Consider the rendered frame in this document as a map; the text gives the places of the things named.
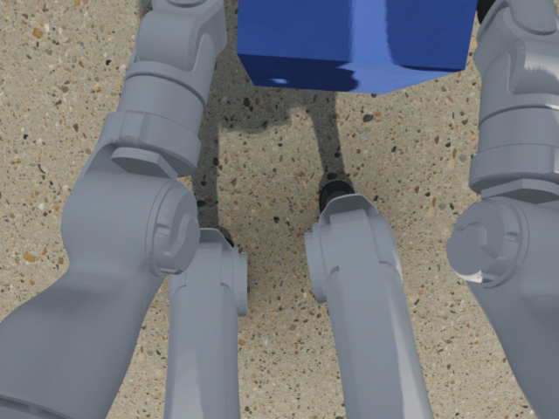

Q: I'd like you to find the robot left upper arm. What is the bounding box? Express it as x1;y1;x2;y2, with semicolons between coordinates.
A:
0;169;201;419

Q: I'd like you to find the robot right forearm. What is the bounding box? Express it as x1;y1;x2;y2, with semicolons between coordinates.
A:
468;0;559;210

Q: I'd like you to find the left robot shin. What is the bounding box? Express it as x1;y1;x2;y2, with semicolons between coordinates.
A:
169;228;232;309

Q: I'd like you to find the robot right upper arm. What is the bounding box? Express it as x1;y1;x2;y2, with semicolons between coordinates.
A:
445;196;559;419

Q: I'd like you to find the left robot thigh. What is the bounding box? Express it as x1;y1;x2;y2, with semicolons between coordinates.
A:
163;243;247;419

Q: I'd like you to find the carton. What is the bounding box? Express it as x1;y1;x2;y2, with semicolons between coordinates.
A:
237;0;478;94

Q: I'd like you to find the robot left forearm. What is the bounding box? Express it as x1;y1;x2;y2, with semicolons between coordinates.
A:
61;0;227;246

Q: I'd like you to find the right robot hand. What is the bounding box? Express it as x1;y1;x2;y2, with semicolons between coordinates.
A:
476;0;496;24

